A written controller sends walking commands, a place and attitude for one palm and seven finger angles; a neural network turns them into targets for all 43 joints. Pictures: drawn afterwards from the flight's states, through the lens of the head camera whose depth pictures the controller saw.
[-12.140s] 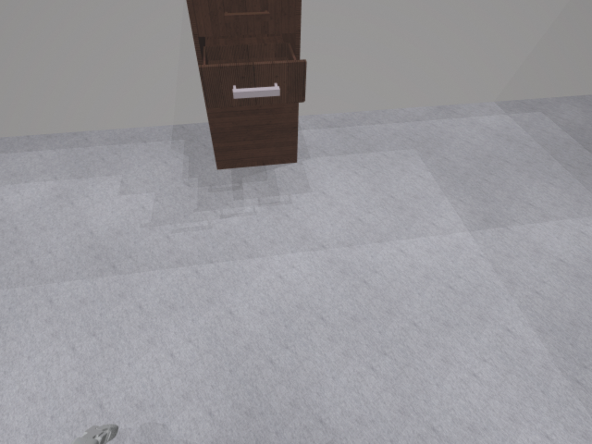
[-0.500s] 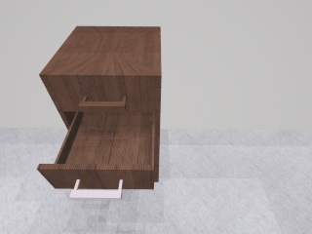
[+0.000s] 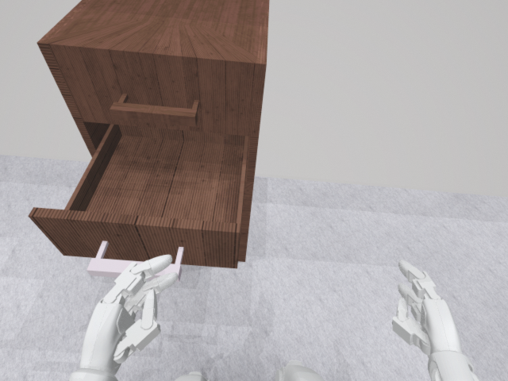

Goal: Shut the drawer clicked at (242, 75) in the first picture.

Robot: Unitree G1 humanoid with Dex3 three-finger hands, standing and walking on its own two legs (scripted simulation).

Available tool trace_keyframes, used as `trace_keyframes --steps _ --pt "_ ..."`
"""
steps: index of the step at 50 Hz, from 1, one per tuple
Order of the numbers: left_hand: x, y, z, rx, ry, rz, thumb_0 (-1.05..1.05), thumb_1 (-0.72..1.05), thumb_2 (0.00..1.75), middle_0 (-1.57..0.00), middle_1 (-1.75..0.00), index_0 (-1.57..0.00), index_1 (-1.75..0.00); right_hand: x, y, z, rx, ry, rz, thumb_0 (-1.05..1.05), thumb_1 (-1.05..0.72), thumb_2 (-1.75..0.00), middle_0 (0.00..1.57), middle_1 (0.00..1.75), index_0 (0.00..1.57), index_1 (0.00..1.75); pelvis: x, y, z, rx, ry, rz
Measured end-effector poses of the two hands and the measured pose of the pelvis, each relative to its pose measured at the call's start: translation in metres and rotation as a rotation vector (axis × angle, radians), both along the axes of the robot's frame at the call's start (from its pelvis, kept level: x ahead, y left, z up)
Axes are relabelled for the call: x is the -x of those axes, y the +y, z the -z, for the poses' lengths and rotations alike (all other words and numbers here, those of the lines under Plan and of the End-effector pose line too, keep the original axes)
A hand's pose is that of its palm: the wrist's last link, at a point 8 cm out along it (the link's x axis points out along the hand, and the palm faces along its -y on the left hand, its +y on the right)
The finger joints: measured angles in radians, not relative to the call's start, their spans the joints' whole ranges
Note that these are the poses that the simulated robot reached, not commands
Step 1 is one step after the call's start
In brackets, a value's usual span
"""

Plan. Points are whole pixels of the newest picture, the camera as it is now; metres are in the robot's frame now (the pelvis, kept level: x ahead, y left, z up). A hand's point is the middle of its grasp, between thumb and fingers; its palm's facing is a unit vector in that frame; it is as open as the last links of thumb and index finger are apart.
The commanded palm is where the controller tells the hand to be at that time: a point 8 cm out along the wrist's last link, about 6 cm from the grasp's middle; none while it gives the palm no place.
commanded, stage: raise the hand and make a fist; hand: left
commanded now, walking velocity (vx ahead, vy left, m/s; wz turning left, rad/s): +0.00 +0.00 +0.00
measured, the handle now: (139, 259) +0.35 +0.24 -0.11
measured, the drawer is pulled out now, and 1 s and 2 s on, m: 0.27 0.27 0.27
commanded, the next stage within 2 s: bring the fist close to the handle in 1.50 s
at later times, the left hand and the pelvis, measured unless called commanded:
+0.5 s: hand (123, 336) +0.19 +0.19 -0.01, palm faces +0.04 -1.00 -0.02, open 3.6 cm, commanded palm +0.14 +0.25 +0.00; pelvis -0.01 +0.00 -0.04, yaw +1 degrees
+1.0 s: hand (122, 349) +0.17 +0.19 +0.00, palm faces -0.02 -1.00 -0.01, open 3.2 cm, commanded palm +0.14 +0.25 +0.00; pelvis +0.00 +0.04 -0.04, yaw +2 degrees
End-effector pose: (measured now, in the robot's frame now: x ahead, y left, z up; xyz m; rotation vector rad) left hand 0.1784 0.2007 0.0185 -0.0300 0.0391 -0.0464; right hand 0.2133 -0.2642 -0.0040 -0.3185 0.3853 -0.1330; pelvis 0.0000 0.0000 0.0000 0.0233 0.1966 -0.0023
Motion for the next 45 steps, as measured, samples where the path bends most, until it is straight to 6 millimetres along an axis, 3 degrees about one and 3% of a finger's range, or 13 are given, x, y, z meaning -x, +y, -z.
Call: trace_keyframes --steps 4,8,11,13,18,22,27,31,36,45 --pt "0.042 0.017 0.042 -0.04 0.177 -0.087 0.01 0.91 0.9 -0.51 -0.64 -0.51 -0.63 -0.031 0.012 0.016 0.006 -0.023 -0.073 0.01 -0.91 -0.9 0.2 0.3 0.2 0.3 0.003 -0.005 0.022 0.008 0.053 -0.022" --pt "0.057 0.04 0.028 -0.111 0.083 -0.192 0.02 0.9 0.9 -0.59 -0.73 -0.59 -0.72 -0.041 0.036 0.053 -0.033 0.018 -0.132 0.01 -0.91 -0.9 0.2 0.3 0.2 0.3 0.005 -0.009 0.039 0.031 0.092 -0.045" --pt "0.043 0.043 0.004 -0.143 -0.084 -0.161 0.02 0.91 0.9 -0.65 -0.79 -0.65 -0.78 -0.032 0.056 0.086 -0.086 0.079 -0.163 0.01 -0.91 -0.9 0.2 0.3 0.2 0.3 0.008 -0.009 0.048 0.049 0.108 -0.059" --pt "0.026 0.037 -0.002 -0.144 -0.138 -0.084 0.02 0.91 0.9 -0.69 -0.83 -0.68 -0.83 -0.018 0.066 0.106 -0.13 0.13 -0.16 0.01 -0.9 -0.9 0.2 0.3 0.2 0.3 0.012 -0.008 0.053 0.055 0.116 -0.062" --pt "-0.005 0.019 0.026 -0.065 0.066 0.111 0.01 0.91 0.9 -0.79 -0.94 -0.78 -0.93 0.026 0.071 0.133 -0.218 0.262 -0.052 0.01 -0.9 -0.9 0.21 0.3 0.2 0.3 0.015 -0.004 0.052 0.045 0.133 -0.05" --pt "0.0 0.028 0.032 -0.029 0.187 0.041 0.01 0.9 0.9 -0.87 -1.03 -0.86 -1.02 0.055 0.056 0.129 -0.209 0.32 0.054 0.01 -0.9 -0.9 0.21 0.3 0.2 0.3 0.012 0.001 0.043 0.038 0.131 -0.034" --pt "0.022 0.057 0.012 -0.088 0.099 -0.138 0.01 0.91 0.9 -0.97 -1.14 -0.96 -1.13 0.066 0.036 0.116 -0.128 0.337 0.095 0.01 -0.9 -0.9 0.21 0.3 0.2 0.3 0.009 0.007 0.039 0.044 0.128 -0.035" --pt "0.031 0.061 0.018 -0.102 0.06 -0.11 0.01 0.91 0.9 -1.05 -1.22 -1.04 -1.22 0.055 0.029 0.109 -0.061 0.3 0.066 0.01 -0.9 -0.9 0.21 0.3 0.2 0.3 0.011 0.013 0.044 0.058 0.136 -0.049" --pt "0.023 0.04 0.035 -0.042 0.083 0.038 0.01 0.91 0.9 -1.15 -1.33 -1.14 -1.32 0.032 0.037 0.097 -0.024 0.211 0.031 0.01 -0.9 -0.9 0.2 0.3 0.2 0.3 0.013 0.021 0.05 0.069 0.145 -0.048" --pt "0.019 0.053 0.01 -0.054 0.038 -0.077 0.01 0.9 0.9 -1.32 -1.51 -1.31 -1.51 0.004 0.082 0.083 -0.101 0.171 -0.038 0.01 -0.9 -0.9 0.2 0.3 0.2 0.3 0.004 0.032 0.043 0.077 0.131 -0.046"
